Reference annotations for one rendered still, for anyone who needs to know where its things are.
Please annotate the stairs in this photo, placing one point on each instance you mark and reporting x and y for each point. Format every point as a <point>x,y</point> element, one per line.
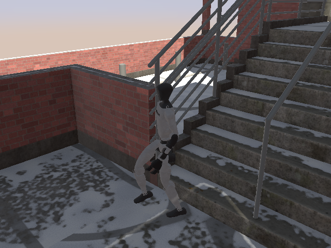
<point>218,172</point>

